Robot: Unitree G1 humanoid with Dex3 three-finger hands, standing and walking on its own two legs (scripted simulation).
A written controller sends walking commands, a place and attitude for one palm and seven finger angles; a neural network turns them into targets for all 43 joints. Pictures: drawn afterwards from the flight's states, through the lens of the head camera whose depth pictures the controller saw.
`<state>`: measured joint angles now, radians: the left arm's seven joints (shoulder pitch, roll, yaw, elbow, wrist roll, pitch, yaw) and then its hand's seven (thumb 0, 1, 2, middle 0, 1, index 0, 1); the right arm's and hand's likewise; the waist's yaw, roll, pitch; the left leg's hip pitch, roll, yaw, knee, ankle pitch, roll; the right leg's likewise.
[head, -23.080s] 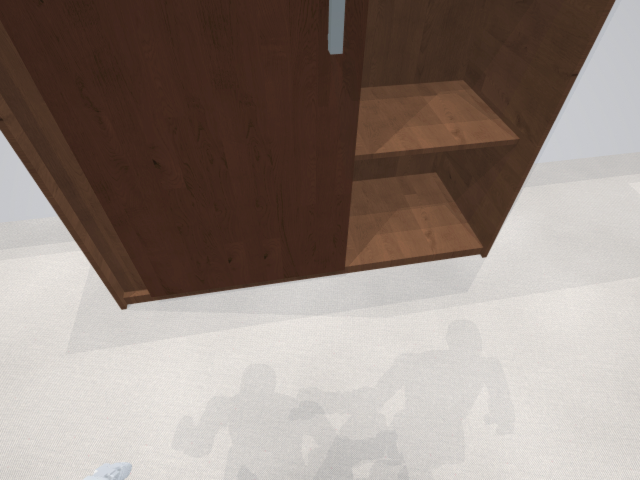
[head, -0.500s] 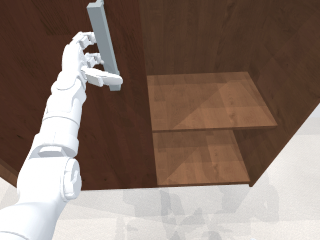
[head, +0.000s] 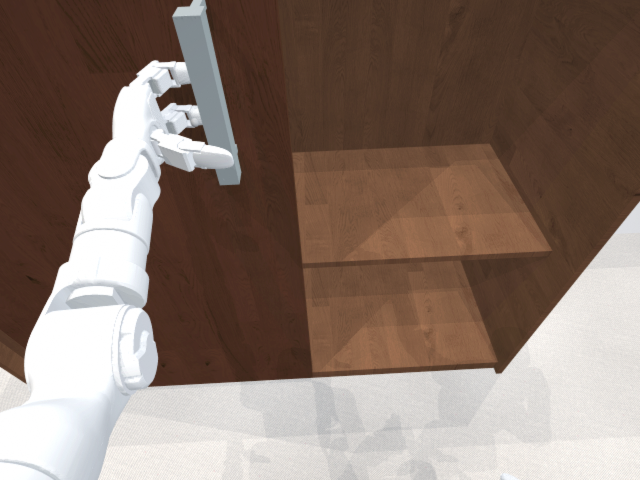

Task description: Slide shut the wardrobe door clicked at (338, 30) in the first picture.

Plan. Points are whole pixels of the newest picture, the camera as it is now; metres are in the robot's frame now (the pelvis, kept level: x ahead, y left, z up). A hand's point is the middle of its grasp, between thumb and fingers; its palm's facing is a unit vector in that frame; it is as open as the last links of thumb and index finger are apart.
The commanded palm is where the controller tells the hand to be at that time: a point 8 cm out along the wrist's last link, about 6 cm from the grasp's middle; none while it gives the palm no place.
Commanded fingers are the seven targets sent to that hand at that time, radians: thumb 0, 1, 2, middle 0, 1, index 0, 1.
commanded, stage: move the hooked fingers beside the handle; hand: left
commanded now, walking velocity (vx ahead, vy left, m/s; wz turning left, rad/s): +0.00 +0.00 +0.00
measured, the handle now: (216, 99) +0.51 +0.12 +0.24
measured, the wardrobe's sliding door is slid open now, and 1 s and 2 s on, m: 0.60 0.60 0.60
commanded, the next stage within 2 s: none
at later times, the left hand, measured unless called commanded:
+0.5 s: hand (189, 121) +0.47 +0.15 +0.23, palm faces +0.00 -1.00 +0.01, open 13.4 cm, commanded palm +0.46 +0.23 +0.22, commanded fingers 0.00 -0.50 0.30 -0.30 -1.20 -0.30 -1.20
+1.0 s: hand (182, 121) +0.47 +0.16 +0.23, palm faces -0.04 -1.00 +0.00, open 12.9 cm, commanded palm +0.48 +0.25 +0.21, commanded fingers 0.00 -0.50 0.30 -0.30 -1.20 -0.30 -1.20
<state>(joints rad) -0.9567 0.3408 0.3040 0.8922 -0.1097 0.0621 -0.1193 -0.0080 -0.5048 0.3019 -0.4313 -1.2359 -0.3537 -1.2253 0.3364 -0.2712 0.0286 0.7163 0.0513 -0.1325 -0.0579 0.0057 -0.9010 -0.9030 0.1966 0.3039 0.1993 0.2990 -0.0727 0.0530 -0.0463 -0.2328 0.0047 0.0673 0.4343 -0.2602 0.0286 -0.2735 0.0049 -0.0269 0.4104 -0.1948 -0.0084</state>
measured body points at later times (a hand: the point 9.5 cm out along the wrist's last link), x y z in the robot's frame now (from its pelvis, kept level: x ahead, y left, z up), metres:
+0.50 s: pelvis -0.01 -0.01 +0.00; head +0.01 -0.02 +0.45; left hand +0.47 +0.20 +0.23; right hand +0.04 -0.27 -0.12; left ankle -0.02 +0.10 -0.74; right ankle +0.01 -0.12 -0.74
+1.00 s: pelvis -0.03 +0.00 -0.01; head +0.00 -0.01 +0.44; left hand +0.47 +0.21 +0.23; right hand -0.01 -0.28 -0.12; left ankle -0.02 +0.10 -0.74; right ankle +0.01 -0.12 -0.74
